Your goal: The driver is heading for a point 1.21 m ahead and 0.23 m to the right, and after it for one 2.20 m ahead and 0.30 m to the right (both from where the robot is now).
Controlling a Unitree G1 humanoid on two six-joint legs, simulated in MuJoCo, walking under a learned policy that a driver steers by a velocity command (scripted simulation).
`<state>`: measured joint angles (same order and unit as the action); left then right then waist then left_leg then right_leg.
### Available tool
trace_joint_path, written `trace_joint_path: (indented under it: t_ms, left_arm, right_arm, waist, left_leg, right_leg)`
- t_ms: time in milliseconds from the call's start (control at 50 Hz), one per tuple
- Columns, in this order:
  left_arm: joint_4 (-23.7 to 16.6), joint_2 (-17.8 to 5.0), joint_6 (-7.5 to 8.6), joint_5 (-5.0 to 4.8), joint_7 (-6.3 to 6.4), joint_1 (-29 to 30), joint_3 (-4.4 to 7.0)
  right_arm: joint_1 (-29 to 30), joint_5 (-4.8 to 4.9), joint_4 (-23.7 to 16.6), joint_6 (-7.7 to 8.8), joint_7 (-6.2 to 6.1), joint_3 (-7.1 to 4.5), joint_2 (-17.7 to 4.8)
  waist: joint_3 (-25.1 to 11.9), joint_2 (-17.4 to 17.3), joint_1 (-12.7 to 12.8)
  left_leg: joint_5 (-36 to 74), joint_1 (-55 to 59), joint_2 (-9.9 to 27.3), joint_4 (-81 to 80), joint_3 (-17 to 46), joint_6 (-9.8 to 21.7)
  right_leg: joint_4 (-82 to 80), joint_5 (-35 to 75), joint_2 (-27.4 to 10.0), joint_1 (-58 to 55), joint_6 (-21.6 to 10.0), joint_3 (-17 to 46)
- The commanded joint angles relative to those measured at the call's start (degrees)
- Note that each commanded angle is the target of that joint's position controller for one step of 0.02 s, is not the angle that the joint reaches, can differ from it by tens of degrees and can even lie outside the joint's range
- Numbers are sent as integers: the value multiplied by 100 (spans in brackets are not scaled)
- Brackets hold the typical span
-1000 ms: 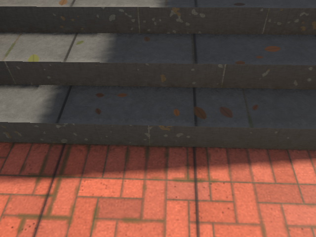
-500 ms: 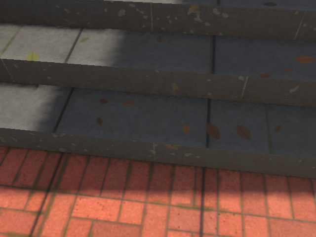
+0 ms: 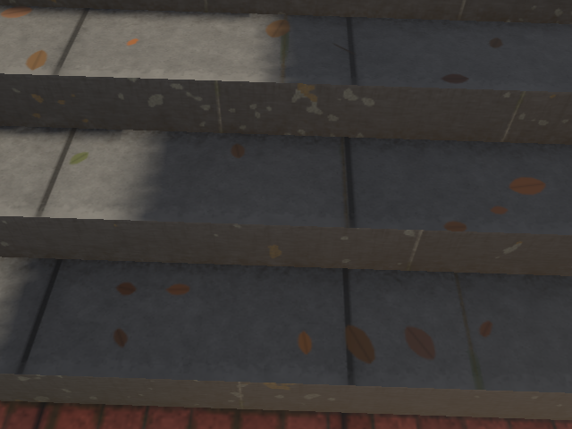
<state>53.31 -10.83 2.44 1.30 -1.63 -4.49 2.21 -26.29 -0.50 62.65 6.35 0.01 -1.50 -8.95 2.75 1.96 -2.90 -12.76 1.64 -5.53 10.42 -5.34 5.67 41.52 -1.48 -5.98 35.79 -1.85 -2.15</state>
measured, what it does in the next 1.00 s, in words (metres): walks ahead: right foot, then left foot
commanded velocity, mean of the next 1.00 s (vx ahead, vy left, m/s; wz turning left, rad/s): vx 0.50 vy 0.00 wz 0.00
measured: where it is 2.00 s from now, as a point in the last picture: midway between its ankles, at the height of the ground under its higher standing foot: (307, 172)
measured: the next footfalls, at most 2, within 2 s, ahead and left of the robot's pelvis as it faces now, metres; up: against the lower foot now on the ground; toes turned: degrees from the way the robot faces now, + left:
right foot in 0.16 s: +0.26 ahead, -0.10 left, +0.00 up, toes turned -4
left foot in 0.66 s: +0.39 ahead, +0.06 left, +0.00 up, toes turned +4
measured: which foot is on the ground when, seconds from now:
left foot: down 0.00-0.18, up 0.20-0.64, down 0.66-1.00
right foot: up 0.00-0.14, down 0.16-0.66, up 0.68-1.00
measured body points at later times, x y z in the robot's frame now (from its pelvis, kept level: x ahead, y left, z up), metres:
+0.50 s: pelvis +0.25 -0.04 +0.00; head +0.27 -0.05 +0.45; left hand +0.21 +0.19 -0.14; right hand +0.36 -0.27 -0.14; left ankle +0.33 +0.09 -0.69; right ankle +0.22 -0.10 -0.74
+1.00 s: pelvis +0.43 -0.03 +0.01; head +0.47 -0.01 +0.45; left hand +0.68 +0.11 -0.07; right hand +0.28 -0.23 -0.12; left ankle +0.34 +0.05 -0.74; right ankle +0.55 -0.13 -0.48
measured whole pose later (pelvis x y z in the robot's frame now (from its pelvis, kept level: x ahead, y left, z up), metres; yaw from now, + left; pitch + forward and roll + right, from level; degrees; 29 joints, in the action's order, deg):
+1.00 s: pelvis +0.43 -0.03 +0.01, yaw -1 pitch +4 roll -1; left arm 35.4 -2.8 0.0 1.5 1.2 2.2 -4.5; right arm -30.7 0.4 68.4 4.7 -1.8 1.8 -7.2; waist 0.7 0.5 -1.5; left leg -13.9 -2.6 -0.5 12.4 -4.5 2.9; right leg 103.5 -24.5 -3.6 71.4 -5.7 -6.0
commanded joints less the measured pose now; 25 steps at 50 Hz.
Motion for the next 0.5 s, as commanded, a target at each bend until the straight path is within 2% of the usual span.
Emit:
trace_joint_path:
  t_ms: [20, 60, 100, 120, 140, 160, 180, 200, 220, 240, 260, 280, 300, 340, 380, 420, 440, 460, 500]
  left_arm:
    - [-415, -200, 86, -40, 10, 633, 1]
    - [-486, -238, 152, -33, 35, 753, 3]
    - [-412, -361, 226, 5, 98, 393, 50]
    - [-251, -465, 269, 19, 141, -110, 104]
    - [23, -541, 324, 55, 185, -909, 164]
    - [249, -804, 369, 174, 251, -1765, 252]
    - [325, -1483, 358, 287, 264, -2493, 444]
    - [378, -1280, 253, 98, 177, -2157, 448]
    - [214, -1008, 235, -25, 127, -1371, 356]
    - [130, -608, 259, -44, 89, -946, 246]
    - [164, -424, 298, -56, 98, -865, 179]
    - [269, -286, 329, -73, 120, -933, 119]
    - [354, -293, 371, -53, 136, -1085, 100]
    - [464, -444, 446, -54, 146, -1356, 107]
    - [499, -566, 472, -67, 166, -1509, 114]
    - [493, -571, 452, -40, 179, -1641, 88]
    - [469, -553, 444, -16, 177, -1685, 69]
    - [532, -469, 409, 20, 179, -1885, 48]
    - [498, -471, 367, 16, 204, -1916, 21]
  right_arm:
    - [-423, -31, -94, 66, -51, -95, -719]
    - [-355, -70, -98, 69, -85, -104, -775]
    - [-126, -68, -133, 87, -120, -133, -898]
    - [-51, -76, -133, 76, -132, -143, -927]
    - [78, -49, -155, 48, -125, -139, -939]
    - [136, 12, -246, 58, -122, -97, -850]
    - [-568, 280, -355, 40, -62, 30, -258]
    - [-429, 109, -221, 5, -68, -101, -686]
    - [78, -10, -379, -22, -33, -129, -723]
    - [397, -60, -426, -8, 2, -117, -652]
    - [544, -83, -432, -45, 10, -113, -533]
    - [517, -158, -447, -108, 21, -101, -458]
    - [413, -191, -402, -164, 42, -88, -365]
    - [441, -214, -429, -231, 78, -91, -331]
    - [895, -225, -595, -270, 90, -83, -360]
    - [1364, -178, -728, -310, 83, -54, -361]
    - [1483, -138, -737, -331, 71, -26, -307]
    - [1204, -102, -621, -368, 22, 36, -140]
    - [1481, -102, -704, -375, -42, 55, -207]
  waist:
    - [286, -625, -48]
    - [284, -625, -4]
    - [32, -710, 247]
    - [-238, -741, 451]
    - [-642, -620, 796]
    - [-1141, -468, 1117]
    - [-1997, 879, 972]
    - [-1963, 504, 808]
    - [-1045, 217, 488]
    - [-546, -33, 399]
    - [-181, -65, 279]
    - [-103, -12, 155]
    - [-181, 18, 99]
    - [-305, 46, 20]
    - [-232, 106, 74]
    - [-155, 136, 170]
    - [-177, 180, 210]
    - [-471, 447, 183]
    - [-311, 421, 218]
  left_leg:
    - [2799, -72, 1514, -200, 670, 447]
    - [3508, 245, 1621, 74, 640, 461]
    - [4922, 464, 1719, 671, 605, 402]
    - [5425, 584, 1700, 1247, 586, 352]
    - [5332, 457, 1531, 2143, 464, 256]
    - [3986, -491, 1363, 3300, 402, 184]
    - [891, -2527, 503, 5633, -21, -110]
    - [-1442, -3240, 229, 6397, 593, -47]
    - [-975, -3507, 632, 6363, 823, 9]
    - [-585, -3463, 818, 6067, 812, -17]
    - [-406, -3287, 950, 5787, 772, -67]
    - [-326, -3004, 1013, 5564, 742, -136]
    - [-270, -2795, 979, 5519, 665, -188]
    - [-131, -2858, 969, 5358, 556, -271]
    - [141, -3161, 1055, 4971, 452, -356]
    - [309, -3211, 1034, 4350, 281, -468]
    - [273, -3111, 946, 4151, 152, -505]
    - [57, -2722, 810, 4455, -51, -468]
    - [-23, -2633, 792, 4146, -108, -379]
  right_leg:
    - [-602, 197, 288, -135, -46, -320]
    - [-916, -54, 385, -261, -166, -319]
    - [-1107, -529, 612, -849, -368, -396]
    - [-1295, -656, 763, -1323, -489, -418]
    - [-1738, -302, 850, -2210, -610, -475]
    - [-1711, -159, 227, -3574, -798, 101]
    - [-1751, 121, -1581, -5472, -1695, 2593]
    - [-2424, -149, -1700, -5161, -1761, 3565]
    - [-2664, -971, -1443, -4184, -1545, 2727]
    - [-3004, -1007, -1217, -3438, -1385, 2230]
    - [-3184, -412, -976, -2912, -1185, 1730]
    - [-3235, 181, -768, -2575, -1029, 1291]
    - [-3182, 775, -667, -2467, -988, 1017]
    - [-3101, 1518, -567, -2525, -1003, 700]
    - [-3179, 1438, -526, -2574, -988, 581]
    - [-3112, 1738, -439, -2610, -888, 421]
    - [-2974, 2274, -415, -2635, -821, 333]
    - [-2793, 2468, -422, -2617, -856, 230]
    - [-2716, 2332, -441, -2496, -950, 203]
